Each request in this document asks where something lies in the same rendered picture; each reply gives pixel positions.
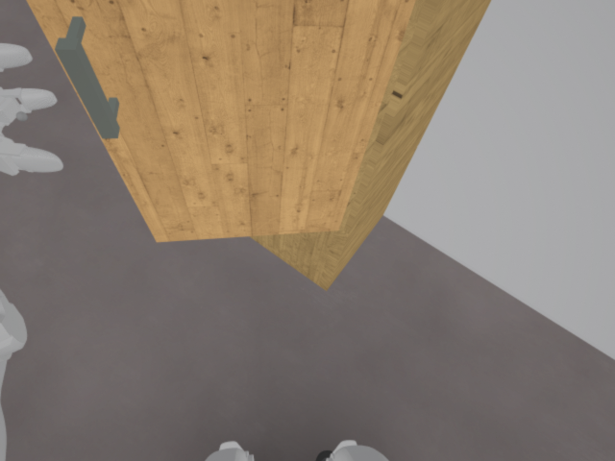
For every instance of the robot left upper arm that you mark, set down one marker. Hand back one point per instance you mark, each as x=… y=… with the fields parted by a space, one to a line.
x=13 y=336

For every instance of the handle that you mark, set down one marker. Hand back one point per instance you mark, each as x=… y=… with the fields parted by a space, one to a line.
x=74 y=60

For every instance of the robot shin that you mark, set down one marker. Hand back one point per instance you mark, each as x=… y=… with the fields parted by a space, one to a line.
x=229 y=445
x=345 y=444

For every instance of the robot right shin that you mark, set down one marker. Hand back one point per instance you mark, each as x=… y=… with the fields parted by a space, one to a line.
x=345 y=444

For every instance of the cupboard door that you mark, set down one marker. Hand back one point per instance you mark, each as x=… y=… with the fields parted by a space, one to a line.
x=237 y=117

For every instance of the robot left shin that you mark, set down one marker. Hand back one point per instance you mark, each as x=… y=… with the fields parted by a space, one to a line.
x=229 y=445

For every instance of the robot left hand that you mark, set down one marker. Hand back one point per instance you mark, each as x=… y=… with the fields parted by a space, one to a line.
x=16 y=156

